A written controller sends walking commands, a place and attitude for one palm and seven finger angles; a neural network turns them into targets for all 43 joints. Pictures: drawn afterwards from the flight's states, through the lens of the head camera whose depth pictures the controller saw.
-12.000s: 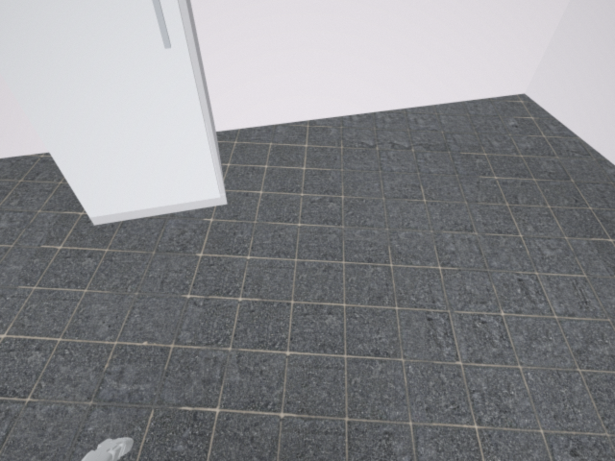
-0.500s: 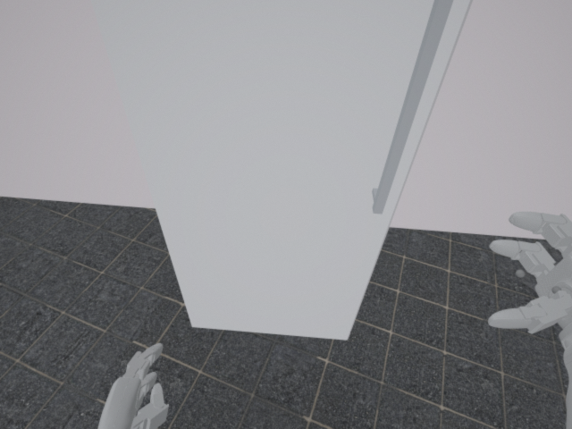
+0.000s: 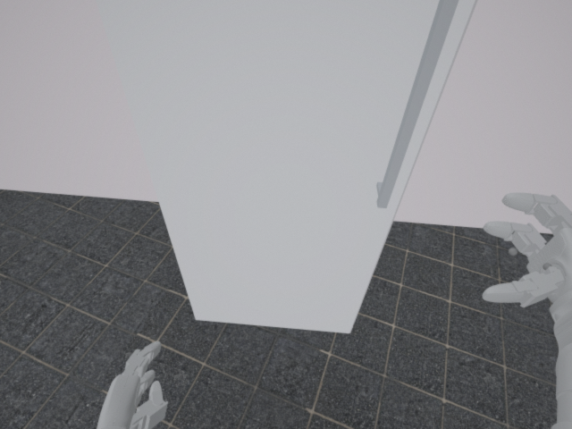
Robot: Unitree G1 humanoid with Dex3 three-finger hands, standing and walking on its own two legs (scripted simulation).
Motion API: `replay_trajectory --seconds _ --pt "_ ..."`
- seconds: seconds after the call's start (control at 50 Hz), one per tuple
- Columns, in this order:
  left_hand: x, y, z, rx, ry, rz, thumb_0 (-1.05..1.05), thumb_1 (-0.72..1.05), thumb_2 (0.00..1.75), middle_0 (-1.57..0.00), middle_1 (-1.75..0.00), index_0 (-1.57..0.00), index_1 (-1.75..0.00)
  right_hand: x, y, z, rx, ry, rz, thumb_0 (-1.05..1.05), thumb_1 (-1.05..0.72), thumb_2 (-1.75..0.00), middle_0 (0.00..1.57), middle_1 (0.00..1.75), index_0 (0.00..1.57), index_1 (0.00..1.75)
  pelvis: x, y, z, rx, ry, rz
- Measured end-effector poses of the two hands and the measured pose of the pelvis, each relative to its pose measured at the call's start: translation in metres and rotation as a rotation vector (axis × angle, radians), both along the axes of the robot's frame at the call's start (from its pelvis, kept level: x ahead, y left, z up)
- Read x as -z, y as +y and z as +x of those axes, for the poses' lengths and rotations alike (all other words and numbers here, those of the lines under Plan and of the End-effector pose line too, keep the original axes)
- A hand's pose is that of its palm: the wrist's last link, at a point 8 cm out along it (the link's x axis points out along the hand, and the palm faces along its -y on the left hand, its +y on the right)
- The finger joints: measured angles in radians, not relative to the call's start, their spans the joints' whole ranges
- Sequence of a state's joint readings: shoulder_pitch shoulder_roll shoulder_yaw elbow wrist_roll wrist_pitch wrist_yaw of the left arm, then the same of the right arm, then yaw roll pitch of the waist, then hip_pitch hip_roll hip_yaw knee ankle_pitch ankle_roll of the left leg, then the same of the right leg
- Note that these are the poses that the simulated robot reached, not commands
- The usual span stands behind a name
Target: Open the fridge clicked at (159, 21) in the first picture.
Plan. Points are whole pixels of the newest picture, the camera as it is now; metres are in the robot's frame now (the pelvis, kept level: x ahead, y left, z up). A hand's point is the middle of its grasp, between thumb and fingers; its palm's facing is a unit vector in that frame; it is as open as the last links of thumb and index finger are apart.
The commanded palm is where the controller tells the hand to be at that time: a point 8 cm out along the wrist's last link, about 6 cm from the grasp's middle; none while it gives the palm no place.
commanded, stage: move the hooked fingers beside the handle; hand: right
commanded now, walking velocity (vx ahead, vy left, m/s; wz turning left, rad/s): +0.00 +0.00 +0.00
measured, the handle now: (416, 84) +0.55 -0.19 +0.24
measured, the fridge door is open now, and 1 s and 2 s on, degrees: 0 0 0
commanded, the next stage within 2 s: none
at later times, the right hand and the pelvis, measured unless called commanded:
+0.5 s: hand (479, 215) +0.38 -0.27 +0.13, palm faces +0.09 +1.00 +0.01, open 14.0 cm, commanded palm +0.35 -0.31 +0.13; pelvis +0.00 +0.00 +0.00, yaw +1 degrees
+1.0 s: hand (448, 187) +0.45 -0.25 +0.13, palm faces +0.07 +1.00 +0.01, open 14.0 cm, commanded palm +0.42 -0.29 +0.13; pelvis +0.01 -0.01 -0.01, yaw +1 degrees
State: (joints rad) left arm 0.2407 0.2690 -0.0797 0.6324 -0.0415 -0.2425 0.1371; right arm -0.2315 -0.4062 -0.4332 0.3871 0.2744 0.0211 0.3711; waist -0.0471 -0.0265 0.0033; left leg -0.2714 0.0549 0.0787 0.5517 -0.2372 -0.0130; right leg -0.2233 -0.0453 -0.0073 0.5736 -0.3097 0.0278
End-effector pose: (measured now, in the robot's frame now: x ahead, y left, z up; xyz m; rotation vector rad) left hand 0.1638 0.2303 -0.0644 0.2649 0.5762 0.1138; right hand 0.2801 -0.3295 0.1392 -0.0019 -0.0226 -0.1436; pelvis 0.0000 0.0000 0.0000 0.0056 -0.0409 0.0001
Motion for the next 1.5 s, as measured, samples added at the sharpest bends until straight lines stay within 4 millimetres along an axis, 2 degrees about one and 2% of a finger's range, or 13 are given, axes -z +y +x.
replay_trajectory --seconds 0.32,0.58,0.74,0.98,1.34,1.5 --pt "0.015 0.02 -0.036 -0.073 0.119 0.021 0.01 0.91 0.9 -0.2 -0.3 -0.21 -0.3 0.006 0.005 0.043 -0.027 0.012 0.012 -0.01 0.5 -0.3 0.3 1.2 0.3 1.2 0.003 -0.001 0.002 -0.012 0.051 -0.001" --pt "0.025 0.018 -0.055 -0.107 0.205 0.011 0.01 0.91 0.9 -0.2 -0.3 -0.21 -0.3 0.006 0.015 0.084 -0.06 0.012 0.016 -0.01 0.5 -0.3 0.3 1.2 0.3 1.2 0.005 -0.007 0.006 -0.019 0.093 0.001" --pt "0.03 0.016 -0.062 -0.121 0.257 0.011 0.01 0.91 0.9 -0.2 -0.3 -0.21 -0.3 0.014 0.019 0.106 -0.053 0.04 0.016 -0.01 0.5 -0.3 0.3 1.2 0.3 1.2 0.007 -0.009 0.008 -0.02 0.117 0.004" --pt "0.038 0.017 -0.077 -0.153 0.347 0.011 0.01 0.91 0.9 -0.2 -0.3 -0.21 -0.3 0.012 0.031 0.138 -0.075 0.035 0.015 -0.01 0.5 -0.3 0.3 1.2 0.3 1.2 0.009 -0.013 0.014 -0.022 0.152 0.007" --pt "0.047 0.022 -0.111 -0.205 0.479 0.022 0.01 0.91 0.9 -0.2 -0.3 -0.21 -0.3 0.011 0.037 0.173 -0.075 0.024 0.009 -0.01 0.5 -0.3 0.3 1.2 0.3 1.2 0.013 -0.013 0.014 -0.028 0.203 0.01" --pt "0.048 0.022 -0.125 -0.232 0.52 0.012 0.01 0.91 0.9 -0.2 -0.3 -0.21 -0.3 0.02 0.037 0.176 -0.075 0.043 0.013 -0.01 0.5 -0.3 0.3 1.2 0.3 1.2 0.014 -0.014 0.014 -0.04 0.218 0.008"
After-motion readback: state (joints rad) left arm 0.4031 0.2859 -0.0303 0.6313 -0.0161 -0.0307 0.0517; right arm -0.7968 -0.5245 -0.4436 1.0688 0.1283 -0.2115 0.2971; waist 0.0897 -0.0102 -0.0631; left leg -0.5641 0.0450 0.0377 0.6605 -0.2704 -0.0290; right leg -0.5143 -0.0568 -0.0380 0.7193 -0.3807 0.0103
